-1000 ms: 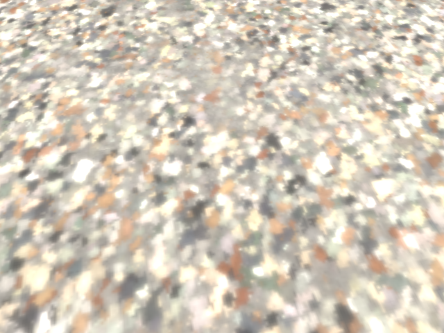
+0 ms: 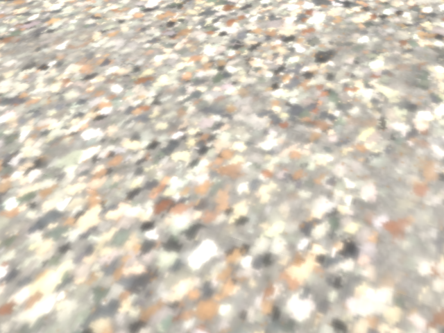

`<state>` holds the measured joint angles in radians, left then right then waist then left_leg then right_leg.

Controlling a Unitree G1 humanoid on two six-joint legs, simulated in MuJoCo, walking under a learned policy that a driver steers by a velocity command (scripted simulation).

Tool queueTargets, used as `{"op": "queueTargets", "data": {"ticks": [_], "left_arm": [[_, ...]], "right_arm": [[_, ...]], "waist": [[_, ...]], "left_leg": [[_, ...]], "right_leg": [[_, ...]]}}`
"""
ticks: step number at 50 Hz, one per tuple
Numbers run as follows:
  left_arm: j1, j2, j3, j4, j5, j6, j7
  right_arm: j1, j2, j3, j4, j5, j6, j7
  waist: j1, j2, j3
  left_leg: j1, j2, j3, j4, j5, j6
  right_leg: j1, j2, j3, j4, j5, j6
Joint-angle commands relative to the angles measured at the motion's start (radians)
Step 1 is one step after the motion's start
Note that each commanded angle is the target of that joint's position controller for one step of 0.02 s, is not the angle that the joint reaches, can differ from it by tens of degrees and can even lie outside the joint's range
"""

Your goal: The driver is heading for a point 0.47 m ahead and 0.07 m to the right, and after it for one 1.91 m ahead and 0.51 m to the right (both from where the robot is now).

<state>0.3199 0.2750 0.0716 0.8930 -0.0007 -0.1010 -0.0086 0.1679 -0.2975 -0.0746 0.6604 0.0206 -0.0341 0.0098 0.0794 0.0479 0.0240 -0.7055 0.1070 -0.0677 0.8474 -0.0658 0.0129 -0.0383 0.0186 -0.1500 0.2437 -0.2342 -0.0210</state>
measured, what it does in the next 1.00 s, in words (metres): walks ahead, turning right: left foot, then right foot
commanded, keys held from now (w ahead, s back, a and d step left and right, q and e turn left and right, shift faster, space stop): w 0.18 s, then w+e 0.30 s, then e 0.52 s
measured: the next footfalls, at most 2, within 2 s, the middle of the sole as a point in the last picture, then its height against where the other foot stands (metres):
left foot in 0.16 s outside the picture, level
right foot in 0.68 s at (284, 315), level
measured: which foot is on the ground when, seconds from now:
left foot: up 0.00-0.14, down 0.16-0.70, up 0.72-1.00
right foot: down 0.00-0.18, up 0.20-0.66, down 0.68-1.00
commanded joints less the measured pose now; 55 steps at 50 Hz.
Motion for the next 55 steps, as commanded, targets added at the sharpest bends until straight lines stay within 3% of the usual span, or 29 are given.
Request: {"op": "queueTargets", "data": {"ticks": [1, 5, 7, 8, 9, 10, 11, 12, 13, 14, 15, 17, 19, 24, 27, 31, 33, 34, 35, 36, 37, 38, 39, 40, 41, 43, 46, 51, 55], "left_arm": [[-0.027, 0.165, 0.029, -0.054, -0.014, -0.006, 0.001], [0.028, 0.199, 0.035, -0.014, -0.033, 0.022, 0.001], [0.01, 0.222, 0.037, -0.006, -0.037, 0.034, 0.007], [0.01, 0.207, 0.028, -0.005, -0.035, 0.038, 0.011], [0.009, 0.162, 0.007, -0.032, -0.009, 0.032, 0.014], [0.123, 0.03, -0.037, -0.054, 0.002, 0.01, -0.002], [0.056, 0.13, -0.012, -0.033, -0.032, -0.01, -0.01], [-0.035, 0.163, 0.0, -0.072, -0.061, -0.016, -0.013], [-0.068, 0.147, -0.003, -0.077, -0.053, -0.016, -0.008], [-0.078, 0.141, 0.002, -0.073, -0.034, -0.008, -0.005], [-0.043, 0.133, 0.006, -0.06, -0.032, 0.009, -0.004], [-0.003, 0.088, 0.001, -0.046, -0.034, 0.04, -0.001], [-0.035, 0.074, 0.001, -0.059, -0.03, 0.055, 0.004], [-0.153, 0.052, -0.003, -0.098, -0.02, 0.048, -0.013], [-0.259, 0.029, -0.015, -0.148, -0.003, 0.042, -0.033], [-0.244, 0.073, 0.004, -0.196, -0.002, 0.046, -0.06], [-0.08, 0.134, 0.037, -0.169, -0.004, 0.046, -0.061], [0.02, 0.193, 0.063, -0.149, 0.0, 0.045, -0.044], [0.04, 0.3, 0.081, -0.156, 0.004, 0.051, -0.019], [0.007, 0.324, 0.076, -0.206, 0.02, 0.047, -0.023], [-0.007, 0.26, 0.064, -0.233, 0.012, 0.053, -0.029], [-0.068, 0.211, 0.052, -0.239, -0.003, 0.054, -0.028], [-0.117, 0.171, 0.041, -0.241, -0.02, 0.06, -0.022], [-0.151, 0.151, 0.035, -0.248, -0.02, 0.068, -0.014], [-0.167, 0.149, 0.034, -0.258, -0.005, 0.075, -0.009], [-0.181, 0.167, 0.042, -0.271, 0.009, 0.079, -0.002], [-0.167, 0.192, 0.051, -0.276, -0.001, 0.089, 0.019], [-0.189, 0.188, 0.051, -0.302, -0.007, 0.122, 0.041], [-0.173, 0.183, 0.052, -0.312, -0.006, 0.135, 0.036]], "right_arm": [[-0.104, 0.003, 0.015, -0.095, -0.001, -0.023, 0.02], [-0.171, -0.023, 0.011, -0.139, 0.001, -0.027, 0.037], [-0.056, -0.072, -0.014, -0.116, -0.008, -0.028, 0.036], [0.097, -0.118, -0.041, -0.066, -0.009, -0.025, 0.028], [0.268, -0.194, -0.067, -0.031, -0.015, -0.017, 0.011], [0.279, -0.277, -0.073, -0.024, -0.021, -0.018, 0.006], [0.3, -0.183, -0.05, -0.033, -0.023, -0.024, 0.007], [0.247, -0.15, -0.035, -0.024, -0.026, -0.032, 0.008], [0.183, -0.124, -0.027, -0.021, -0.023, -0.038, 0.009], [0.126, -0.091, -0.019, -0.019, -0.025, -0.043, 0.013], [0.089, -0.065, -0.013, -0.02, -0.03, -0.051, 0.014], [0.064, -0.059, -0.017, -0.002, -0.031, -0.073, 0.015], [0.061, -0.071, -0.023, 0.019, -0.037, -0.085, 0.008], [0.081, -0.091, -0.03, 0.06, -0.038, -0.085, -0.013], [0.097, -0.113, -0.035, 0.081, -0.03, -0.069, -0.029], [0.093, -0.156, -0.05, 0.091, -0.003, -0.029, -0.05], [0.057, -0.166, -0.054, 0.079, 0.008, -0.009, -0.061], [0.073, -0.147, -0.045, 0.076, 0.006, -0.01, -0.06], [0.152, -0.04, -0.012, 0.048, -0.051, -0.021, -0.051], [0.248, -0.025, 0.008, 0.033, -0.047, -0.036, -0.035], [0.159, -0.115, -0.011, 0.043, -0.015, -0.043, -0.024], [0.078, -0.119, -0.011, 0.014, 0.001, -0.039, -0.027], [0.053, -0.108, -0.012, 0.025, -0.013, -0.027, -0.042], [0.047, -0.12, -0.018, 0.021, -0.025, -0.011, -0.054], [0.057, -0.124, -0.022, 0.019, -0.026, 0.006, -0.056], [0.083, -0.095, -0.017, 0.021, -0.032, 0.017, -0.061], [0.059, -0.078, -0.01, 0.016, -0.036, 0.022, -0.069], [-0.014, -0.076, -0.008, -0.005, -0.027, 0.022, -0.061], [-0.021, -0.084, -0.012, -0.013, -0.019, -0.004, -0.044]], "waist": [[0.0, -0.093, 0.034], [-0.01, -0.12, 0.053], [-0.101, -0.15, -0.032], [-0.179, -0.134, -0.125], [-0.245, -0.043, -0.254], [-0.154, 0.212, -0.386], [-0.214, 0.099, -0.425], [-0.207, 0.078, -0.262], [-0.169, 0.024, -0.178], [-0.134, 0.018, -0.119], [-0.096, 0.037, -0.098], [-0.063, 0.03, -0.072], [-0.056, 0.016, -0.025], [-0.089, 0.004, 0.023], [-0.124, -0.008, 0.061], [-0.097, 0.043, 0.0], [-0.007, 0.041, -0.091], [0.043, -0.021, -0.152], [-0.027, -0.273, -0.249], [-0.071, -0.314, -0.461], [0.001, -0.136, -0.485], [-0.013, -0.099, -0.354], [-0.044, -0.028, -0.237], [-0.07, -0.054, -0.181], [-0.094, -0.091, -0.161], [-0.112, -0.122, -0.158], [-0.1, -0.127, -0.189], [-0.072, -0.179, -0.154], [-0.055, -0.212, -0.148]], "left_leg": [[0.053, -0.022, 0.057, -0.153, 0.082, 0.01], [0.066, -0.054, 0.091, -0.26, -0.054, 0.052], [0.273, -0.114, 0.136, -0.323, -0.082, 0.094], [0.512, -0.144, 0.151, -0.36, -0.014, 0.123], [0.838, 0.007, -0.042, -0.309, 0.056, 0.178], [1.123, 0.283, -0.549, -0.41, -0.097, 0.347], [1.106, 0.3, -0.632, -0.487, -0.14, 0.336], [0.984, 0.265, -0.448, -0.5, -0.056, 0.289], [0.845, 0.219, -0.32, -0.52, 0.024, 0.256], [0.729, 0.184, -0.234, -0.556, 0.067, 0.237], [0.646, 0.161, -0.17, -0.599, 0.08, 0.224], [0.561, 0.156, -0.1, -0.671, 0.086, 0.229], [0.535, 0.155, -0.026, -0.713, 0.106, 0.222], [0.58, 0.117, 0.148, -0.735, 0.13, 0.171], [0.597, 0.118, 0.23, -0.681, 0.318, 0.148], [0.726, 0.155, 0.248, -0.503, 0.587, 0.109], [0.721, 0.123, 0.263, -0.258, 0.696, 0.066], [0.635, 0.06, 0.281, -0.036, 0.542, 0.011], [0.335, -0.044, 0.266, 0.305, -0.251, -0.057], [0.091, -0.203, 0.062, 0.603, -0.697, -0.096], [0.062, -0.141, -0.061, 0.628, -0.619, -0.072], [0.015, -0.109, -0.041, 0.564, -0.523, -0.055], [0.015, -0.071, -0.026, 0.484, -0.458, -0.059], [0.06, -0.051, -0.029, 0.418, -0.414, -0.062], [0.127, -0.049, -0.028, 0.38, -0.388, -0.06], [0.179, -0.067, -0.011, 0.298, -0.362, -0.069], [0.171, -0.083, -0.02, 0.178, -0.306, -0.093], [0.195, -0.105, -0.039, -0.001, -0.218, -0.102], [0.266, -0.131, -0.038, -0.161, -0.257, -0.081]], "right_leg": [[-0.026, -0.252, 0.093, -0.099, 0.319, -0.156], [0.107, -0.312, 0.101, -0.034, 0.452, -0.142], [0.12, -0.296, 0.06, 0.138, 0.764, -0.112], [0.047, -0.257, 0.018, 0.317, 0.819, -0.083], [-0.192, -0.213, 0.0, 0.61, 0.533, -0.041], [-0.577, -0.028, 0.069, 0.961, -0.292, 0.012], [-0.661, -0.042, 0.243, 1.08, -0.366, -0.001], [-0.732, -0.081, 0.238, 1.096, -0.294, -0.01], [-0.711, -0.125, 0.224, 1.034, -0.204, -0.011], [-0.673, -0.151, 0.222, 0.977, -0.147, -0.003], [-0.605, -0.171, 0.236, 0.952, -0.101, 0.002], [-0.556, -0.172, 0.239, 0.924, -0.051, 0.018], [-0.604, -0.169, 0.259, 0.873, 0.022, 0.032], [-0.642, -0.142, 0.237, 0.599, 0.293, 0.033], [-0.595, -0.112, 0.154, 0.446, 0.349, 0.022], [-0.539, -0.054, 0.093, 0.383, 0.189, -0.021], [-0.344, 0.017, 0.056, 0.316, 0.166, -0.065], [-0.161, 0.026, 0.096, 0.228, 0.36, -0.1], [0.133, -0.204, 0.392, 0.33, 0.883, -0.198], [0.359, -0.416, 0.852, 0.26, 0.916, -0.438], [0.318, -0.368, 0.765, 0.2, 0.775, -0.397], [0.201, -0.318, 0.648, 0.177, 0.625, -0.345], [0.056, -0.266, 0.57, 0.149, 0.517, -0.294], [-0.074, -0.241, 0.537, 0.119, 0.45, -0.275], [-0.167, -0.213, 0.52, 0.091, 0.401, -0.26], [-0.247, -0.184, 0.482, 0.078, 0.438, -0.255], [-0.241, -0.171, 0.483, 0.092, 0.402, -0.243], [-0.275, -0.128, 0.55, 0.074, 0.012, -0.195], [-0.228, -0.135, 0.629, 0.123, 0.072, -0.186]]}}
